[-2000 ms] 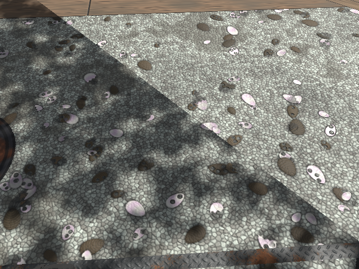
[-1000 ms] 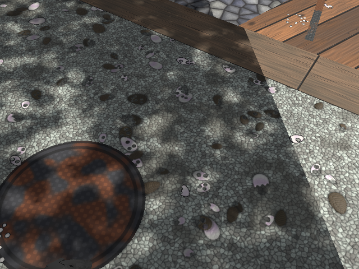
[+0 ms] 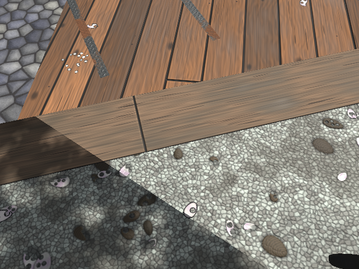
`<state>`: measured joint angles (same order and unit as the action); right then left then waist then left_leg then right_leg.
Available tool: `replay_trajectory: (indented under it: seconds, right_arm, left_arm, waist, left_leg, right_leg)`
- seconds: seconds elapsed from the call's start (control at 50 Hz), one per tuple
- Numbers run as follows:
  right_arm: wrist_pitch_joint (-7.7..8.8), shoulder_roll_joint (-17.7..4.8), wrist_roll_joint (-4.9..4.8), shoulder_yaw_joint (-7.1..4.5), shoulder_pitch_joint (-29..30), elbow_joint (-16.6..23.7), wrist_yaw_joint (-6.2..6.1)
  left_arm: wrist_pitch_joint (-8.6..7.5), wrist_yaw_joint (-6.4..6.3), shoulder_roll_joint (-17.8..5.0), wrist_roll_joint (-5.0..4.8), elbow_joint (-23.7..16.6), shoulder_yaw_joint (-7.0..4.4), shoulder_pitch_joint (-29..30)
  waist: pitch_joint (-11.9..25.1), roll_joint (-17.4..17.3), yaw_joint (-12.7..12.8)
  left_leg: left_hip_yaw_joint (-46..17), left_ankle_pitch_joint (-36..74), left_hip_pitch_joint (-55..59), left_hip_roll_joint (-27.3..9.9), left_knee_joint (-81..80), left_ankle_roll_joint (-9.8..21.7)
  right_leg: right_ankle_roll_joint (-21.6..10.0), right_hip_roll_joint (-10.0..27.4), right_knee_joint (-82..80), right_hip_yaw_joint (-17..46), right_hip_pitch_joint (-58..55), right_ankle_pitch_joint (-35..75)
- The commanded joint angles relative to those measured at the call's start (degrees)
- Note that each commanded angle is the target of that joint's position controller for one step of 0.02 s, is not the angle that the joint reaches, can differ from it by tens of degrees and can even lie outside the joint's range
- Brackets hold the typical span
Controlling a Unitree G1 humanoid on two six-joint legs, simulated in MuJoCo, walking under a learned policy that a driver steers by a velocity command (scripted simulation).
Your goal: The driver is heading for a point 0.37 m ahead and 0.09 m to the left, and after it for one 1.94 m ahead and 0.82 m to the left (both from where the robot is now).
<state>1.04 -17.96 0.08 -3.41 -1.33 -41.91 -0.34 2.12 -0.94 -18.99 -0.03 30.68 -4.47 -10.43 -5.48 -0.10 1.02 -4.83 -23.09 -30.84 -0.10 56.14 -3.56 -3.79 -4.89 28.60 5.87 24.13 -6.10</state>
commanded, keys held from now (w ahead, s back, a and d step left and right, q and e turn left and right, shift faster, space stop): shift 0.56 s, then w+shift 0.40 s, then q+shift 0.04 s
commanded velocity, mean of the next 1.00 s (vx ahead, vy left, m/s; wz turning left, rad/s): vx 0.25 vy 0.00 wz -0.16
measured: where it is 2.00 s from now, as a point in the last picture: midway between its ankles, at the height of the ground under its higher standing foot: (178, 254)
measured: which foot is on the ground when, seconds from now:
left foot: up 0.00-0.16, down 0.18-0.58, up 0.60-0.84, down 0.86-1.00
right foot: down 0.00-0.18, up 0.20-0.48, down 0.50-0.84, up 0.86-1.00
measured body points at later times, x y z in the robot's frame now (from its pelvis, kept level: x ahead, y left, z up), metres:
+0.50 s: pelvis +0.03 +0.05 +0.00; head +0.05 +0.06 +0.45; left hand +0.20 +0.30 -0.10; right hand +0.13 -0.22 -0.11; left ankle +0.07 +0.17 -0.73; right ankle -0.02 -0.08 -0.74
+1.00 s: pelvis +0.15 +0.09 +0.01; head +0.15 +0.10 +0.46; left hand +0.32 +0.32 -0.11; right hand +0.13 -0.19 -0.11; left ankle +0.12 +0.18 -0.73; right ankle +0.11 -0.05 -0.65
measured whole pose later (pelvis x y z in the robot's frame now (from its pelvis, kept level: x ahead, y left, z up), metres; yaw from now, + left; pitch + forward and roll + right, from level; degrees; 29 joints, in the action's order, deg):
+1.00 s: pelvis +0.15 +0.09 +0.01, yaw -8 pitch +2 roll +0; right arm 3.4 -15.5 1.9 -2.6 -23.4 -47.7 1.4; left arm -2.4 2.4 -16.3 3.1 41.2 -3.1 -13.7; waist 2.1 2.5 -2.3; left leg 3.2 -17.1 -11.3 1.8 26.4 3.2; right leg -3.3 2.0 63.6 1.8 31.1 -13.9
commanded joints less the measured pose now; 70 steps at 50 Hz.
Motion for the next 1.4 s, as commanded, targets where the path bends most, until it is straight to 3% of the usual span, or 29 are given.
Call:
replay_trajectory:
  seconds: [0.02, 0.16, 0.18, 0.2, 0.22, 0.24, 0.28, 0.4, 0.48, 0.52, 0.56, 0.6, 0.66, 0.78, 0.8, 0.84, 0.86, 0.88, 0.9, 0.94, 1.02, 1.04, 1.14, 1.24, 1.26, 1.28, 1.3, 1.34, 1.4]
  right_arm:
    - [-0.38, -3.6, -0.3, -0.77, -5.3, 1.0, -0.02]
    - [0.03, -3.1, 0.38, -0.92, -7.6, 1.9, 1.03]
    - [0.23, -4.8, 1.56, -1.23, -8.0, 2.4, 1.04]
    - [0.16, -9.2, 2.46, -1.91, -6.8, 3.6, 0.67]
    - [0.36, -9.6, 3.6, -2.02, -6.3, 3.3, 0.59]
    - [0.66, -8.4, 2.96, -1.92, -4.7, 4.4, 0.34]
    - [0.57, -6.0, 0.79, -1.29, -2.6, 4.7, -0.26]
    - [-0.94, -3.3, 0.32, -0.5, -6.4, 2.7, -0.93]
    - [-1.34, -4.3, -1.07, -0.65, -10.0, 1.1, -0.83]
    - [0.52, -2.8, 0.43, -0.12, -12.1, 1.7, 0.04]
    - [1.06, -1.9, 1.44, 0.33, -7.0, 1.4, 0.43]
    - [0.37, -1.7, 0.19, 0.04, -6.7, 0.6, 0.13]
    - [1.95, -3.3, -3.03, -0.92, -0.6, 4.3, 0.57]
    - [5.23, -1.1, -1.63, -0.17, -5.5, 2.2, 2.94]
    - [2.43, -1.2, 2.87, -0.4, -10.1, 1.0, 3.83]
    - [1.26, -4.2, 2.39, -1.85, -24.2, -3.6, 2.69]
    - [1.94, -9.1, 3.15, -2.88, -35.3, -5.4, 1.92]
    - [2.62, -13.7, 3.17, -2.99, -35.8, -4.5, 1.64]
    - [2.21, -12.7, 2.89, -2.9, -26.8, -2.6, 1.44]
    - [2.81, -7.5, 1.79, -1.66, -18.9, -0.9, 1.71]
    - [4.21, -3.2, 0.95, -0.09, -22.6, -3.9, 1.35]
    - [4.72, -3.2, -1.42, 0.03, -22.2, -3.0, 0.35]
    - [2.28, -8.0, -1.44, -1.64, -26.2, -4.1, -1.81]
    - [0.56, -7.9, -2.51, -3.2, -21.2, -0.5, -2.42]
    - [0.45, -6.2, -2.16, -2.9, -19.0, 1.8, -2.25]
    - [0.27, 0.7, 0.16, -1.12, -21.4, 4.2, -2.08]
    - [-0.08, 1.7, -1.22, -0.02, -36.1, 3.6, -1.64]
    - [-2.0, -6.0, -2.59, -2.39, -28.0, 3.2, -1.84]
    - [-4.66, -5.3, -1.79, -3.23, -24.5, 5.1, -2.62]
  left_arm:
    - [-0.31, -1.23, -9.0, 0.13, -4.5, -2.87, 2.1]
    - [0.25, -0.26, -5.5, 0.01, -3.2, -1.02, 3.5]
    - [0.1, -0.3, -3.4, 0.24, -2.4, -0.43, 1.0]
    - [-0.13, -0.37, -1.2, 1.0, -1.8, 0.12, -4.1]
    - [-0.7, -0.68, -4.9, 0.42, -3.3, -1.14, -1.0]
    - [-0.79, -1.08, -8.8, -0.24, -2.4, -2.5, 0.9]
    - [0.23, -1.43, -6.8, -0.24, 0.2, -2.58, -0.3]
    - [-0.08, -0.67, 1.6, -0.35, 1.0, 0.53, 2.3]
    - [-0.41, -0.54, -0.9, -0.38, 4.5, -0.08, -2.0]
    - [-0.4, -1.05, -7.1, 0.88, 4.4, -1.16, -1.9]
    - [-1.02, -0.05, -0.7, 1.31, 4.8, 0.23, -0.6]
    - [-1.23, -0.13, -3.8, 0.72, 6.6, -0.75, -5.3]
    - [-3.62, -0.42, -8.1, -0.58, 7.6, -1.63, -9.8]
    - [-5.71, 0.49, -6.6, -1.69, 6.3, -1.11, -5.0]
    - [-5.15, 1.58, -8.4, 2.6, 7.9, -1.96, -4.6]
    - [-5.18, 1.82, -4.6, 2.73, 8.0, -1.14, -2.8]
    - [-5.61, 1.79, 0.2, 3.08, 6.3, 0.2, 1.7]
    - [-6.4, 1.38, 4.3, 2.0, 2.1, 1.29, 4.6]
    - [-6.52, 1.55, 2.4, 1.6, 1.6, 1.26, 2.6]
    - [-6.27, 2.93, -1.8, 2.67, 4.1, 0.5, 0.9]
    - [-4.91, 4.22, 0.1, 3.51, 5.2, 1.33, 1.8]
    - [-7.06, 2.36, 0.6, -2.03, 3.9, 1.16, 3.7]
    - [-9.79, 2.98, 2.0, -0.34, 0.2, 2.16, 16.9]
    - [-8.78, 1.7, -4.2, -0.33, 2.4, -0.73, 6.5]
    - [-8.73, 1.09, -5.7, 0.58, 3.7, -1.33, -1.0]
    - [-8.04, 0.16, -9.0, 1.54, 4.3, -1.55, -6.5]
    - [-7.1, 0.78, -8.8, 2.14, 3.4, -0.97, -3.7]
    - [-5.38, 0.33, -0.3, 0.67, 1.4, 0.54, 4.3]
    - [-4.56, 0.03, -1.1, 1.54, 3.5, 0.13, 11.1]
  waist:
    - [16.6, 4.9, -1.2]
    - [12.3, 9.1, -1.9]
    - [11.0, 5.1, -1.3]
    - [10.1, -8.7, 2.5]
    - [7.5, -16.9, 0.9]
    - [5.9, -11.6, -0.3]
    - [5.8, -6.9, 0.4]
    - [9.1, -10.9, -2.7]
    - [9.0, -9.4, -1.8]
    - [11.2, 3.2, -5.1]
    - [10.0, 4.9, -2.6]
    - [7.9, 7.3, -0.3]
    - [-5.0, 15.0, 2.7]
    - [2.9, 9.8, -0.8]
    - [4.5, 9.3, -3.2]
    - [5.1, 0.8, -9.9]
    - [6.8, -13.0, -16.2]
    - [6.1, -20.2, -14.1]
    - [3.0, -11.8, -8.1]
    - [2.1, -2.7, -2.7]
    - [-1.4, -3.6, -1.8]
    - [-1.1, -3.2, -2.3]
    - [1.1, -4.9, -4.9]
    - [8.7, -7.2, 2.2]
    - [15.0, -5.3, 5.9]
    - [24.1, 8.0, 4.7]
    - [35.6, 21.8, -2.0]
    - [21.2, 9.6, -1.0]
    - [10.6, 8.3, -4.5]
  left_leg:
    - [1.0, 4.1, 6.6, 0.3, -6.2, -1.4]
    - [3.4, 12.5, 16.9, 0.2, -25.5, 2.5]
    - [-1.4, 16.0, 19.3, -4.5, -31.5, 4.5]
    - [-14.0, 24.9, 20.8, -15.9, -36.2, 9.5]
    - [-25.5, 21.7, 13.4, -22.8, -41.1, 18.5]
    - [-23.9, 17.1, 12.7, -20.9, -41.2, 19.3]
    - [-15.3, 16.5, 15.2, -15.6, -38.9, 15.4]
    - [-5.4, 23.3, 22.9, -10.0, -35.7, 14.0]
    - [-6.5, 26.5, 21.1, -10.2, -33.0, 12.2]
    - [-0.6, 20.3, 15.8, -5.2, -30.2, 6.4]
    - [3.5, 13.5, 20.3, -2.0, -29.2, 2.3]
    - [8.5, -3.7, 15.4, 2.2, -22.4, 2.7]
    - [4.7, -5.7, -4.0, -1.0, -5.5, 6.2]
    - [8.4, 5.0, 9.5, -1.2, -19.2, 6.7]
    - [13.4, 6.2, 18.8, 2.2, -23.9, 5.7]
    - [13.5, 4.9, 38.9, 3.5, -24.8, 4.8]
    - [-3.8, -10.8, 45.0, -8.8, -33.4, 6.6]
    - [-34.6, -32.1, 41.5, -20.4, -48.0, 10.4]
    - [-41.6, -36.7, 36.9, -24.4, -50.4, 14.9]
    - [-26.5, -24.0, 29.0, -19.0, -47.4, 13.4]
    - [-12.3, 5.7, 21.4, -10.8, -51.0, 15.0]
    - [-12.3, 14.4, 25.6, -11.8, -48.9, 16.6]
    - [-6.1, 35.7, 22.8, -8.1, -42.3, 13.7]
    - [-10.1, 40.9, 22.0, -5.6, -27.3, 7.2]
    - [-9.4, 34.9, 17.2, -2.1, -15.9, 4.9]
    - [-5.0, -2.0, 5.6, 4.5, 1.7, 2.6]
    - [-5.4, -22.0, -2.8, 5.5, 18.3, 1.3]
    - [-1.2, -9.1, -8.7, -1.4, 22.5, -0.6]
    - [1.6, -3.1, -1.3, -5.6, 18.5, -2.1]
  right_leg:
    - [-9.9, 13.2, -5.6, 13.9, -8.9, 14.0]
    - [-5.4, 11.1, -1.5, 17.3, -3.9, -1.4]
    - [-2.0, 7.6, 2.8, 14.7, -1.9, -7.6]
    - [2.3, -1.0, 14.8, 6.3, 2.4, -23.4]
    - [4.6, -1.6, 24.2, 3.8, 5.0, -30.2]
    - [5.4, -0.2, 32.3, 5.7, 5.6, -27.8]
    - [7.1, -0.1, 37.9, 5.7, 6.7, -22.9]
    - [9.4, 4.4, 14.4, -2.6, -2.4, -21.4]
    - [6.5, 4.2, -8.8, -4.0, -14.1, -4.2]
    - [1.5, 10.9, -2.9, 3.3, -19.1, 9.7]
    - [-0.1, 9.9, -4.4, 3.1, -11.6, -2.6]
    - [-1.6, 9.8, -9.0, 5.6, -10.1, -32.0]
    - [-10.3, 23.3, -22.1, 26.8, -8.6, -47.6]
    - [-6.2, 16.3, -18.3, 10.1, -10.0, -23.5]
    - [-5.8, 12.7, -16.8, 5.8, -6.0, -27.9]
    - [-4.8, 8.9, -2.5, 2.3, 8.1, -26.2]
    - [-2.8, 3.1, 22.7, -3.9, 16.9, -21.1]
    - [-2.4, -2.8, 37.2, 1.5, 29.0, -26.1]
    - [-3.0, 2.4, 43.1, 5.8, 33.7, -18.0]
    - [-1.3, 9.5, 39.1, 0.8, 27.5, -8.3]
    - [3.4, 10.3, 30.7, -4.8, 19.5, -1.6]
    - [4.0, 9.9, 26.5, -2.2, 21.6, -1.8]
    - [6.4, 2.1, 3.8, -5.7, 8.2, 9.1]
    - [2.9, 2.2, -3.7, -2.0, -11.9, 12.1]
    - [0.7, 7.1, -3.9, 0.4, -24.3, 17.0]
    - [-2.4, 21.3, 1.8, 11.7, -40.3, 37.7]
    - [-13.2, 35.3, -0.4, 31.3, -48.2, 35.4]
    - [-10.2, 27.0, -7.1, 18.3, -32.6, 12.0]
    - [-8.2, 20.6, -12.8, 3.3, -10.4, 7.2]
